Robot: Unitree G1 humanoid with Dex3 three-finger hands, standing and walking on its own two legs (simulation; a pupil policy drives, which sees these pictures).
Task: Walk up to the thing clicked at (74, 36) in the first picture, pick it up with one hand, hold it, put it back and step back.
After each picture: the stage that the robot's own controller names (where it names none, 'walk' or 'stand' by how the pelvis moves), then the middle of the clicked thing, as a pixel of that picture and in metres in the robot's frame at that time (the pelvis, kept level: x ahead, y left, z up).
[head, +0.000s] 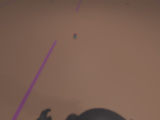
stand; (75, 36) +1.93 +0.37 -0.72
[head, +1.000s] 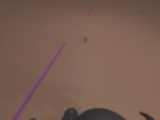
walk; (85, 39) +1.83 +0.09 -0.69
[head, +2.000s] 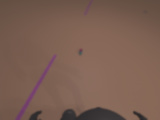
walk; (80, 51) +1.25 +0.13 -0.71
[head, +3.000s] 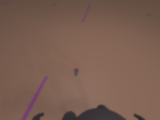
walk; (76, 71) +0.80 +0.18 -0.71
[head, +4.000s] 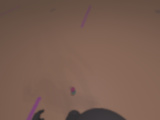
walk; (73, 90) +0.47 +0.25 -0.69
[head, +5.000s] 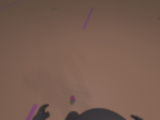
stand; (72, 99) +0.35 +0.20 -0.71
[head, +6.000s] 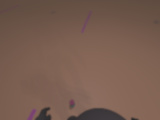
stand; (72, 103) +0.33 +0.20 -0.72
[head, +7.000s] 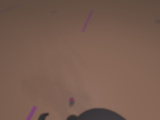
stand; (72, 101) +0.35 +0.21 -0.73
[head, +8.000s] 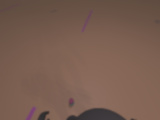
stand; (71, 101) +0.34 +0.21 -0.73
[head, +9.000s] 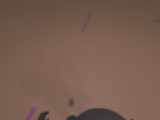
stand; (71, 102) +0.33 +0.21 -0.73
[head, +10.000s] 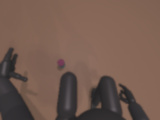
go down; (61, 63) +0.41 +0.24 -0.37
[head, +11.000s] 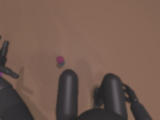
go down; (60, 61) +0.41 +0.25 -0.30
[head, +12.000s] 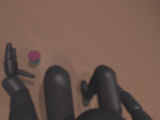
close in; (35, 57) +0.39 +0.29 -0.22
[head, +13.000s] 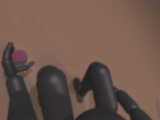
close; (20, 58) +0.39 +0.30 -0.22
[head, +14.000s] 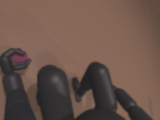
lift; (20, 58) +0.38 +0.29 -0.22
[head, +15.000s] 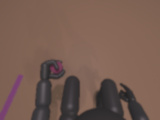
lift; (58, 70) +0.32 +0.22 -0.04
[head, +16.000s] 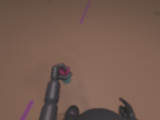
hold; (65, 75) +0.33 +0.17 +0.00
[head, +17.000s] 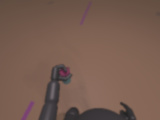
hold; (65, 75) +0.32 +0.17 -0.01
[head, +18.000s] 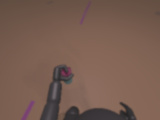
hold; (67, 76) +0.33 +0.16 -0.01
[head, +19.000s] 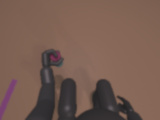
crouch; (57, 59) +0.42 +0.22 -0.08
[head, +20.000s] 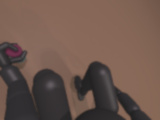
lower; (17, 54) +0.41 +0.30 -0.22
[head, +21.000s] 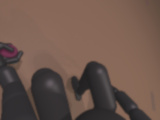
lower; (11, 55) +0.41 +0.31 -0.22
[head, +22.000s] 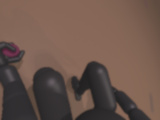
lower; (13, 54) +0.41 +0.31 -0.22
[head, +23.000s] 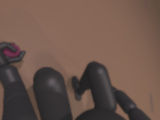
lower; (14, 54) +0.41 +0.31 -0.22
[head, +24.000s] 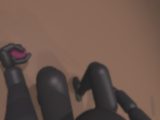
loosen; (19, 55) +0.40 +0.30 -0.22
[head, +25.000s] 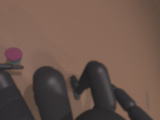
withdraw; (14, 56) +0.40 +0.29 -0.23
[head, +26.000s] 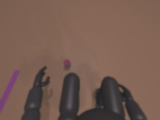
walk; (67, 64) +0.44 +0.22 -0.38
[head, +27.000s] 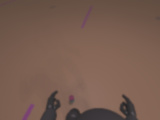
stand; (71, 99) +0.36 +0.19 -0.66
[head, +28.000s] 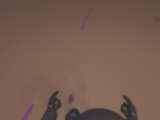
stand; (71, 98) +0.38 +0.20 -0.67
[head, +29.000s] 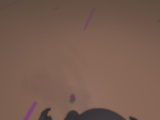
stand; (72, 97) +0.37 +0.19 -0.70
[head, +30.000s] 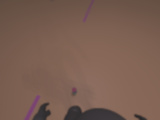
walk; (74, 90) +0.41 +0.18 -0.70
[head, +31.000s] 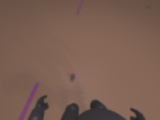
walk; (72, 76) +0.58 +0.17 -0.71
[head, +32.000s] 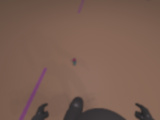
walk; (74, 61) +0.89 +0.29 -0.69
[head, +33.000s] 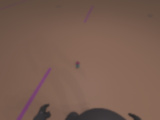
stand; (77, 64) +0.98 +0.20 -0.71
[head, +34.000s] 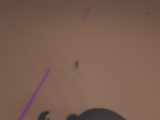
stand; (76, 64) +1.00 +0.21 -0.72
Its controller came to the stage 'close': yes
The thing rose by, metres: 0.71
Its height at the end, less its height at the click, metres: +0.00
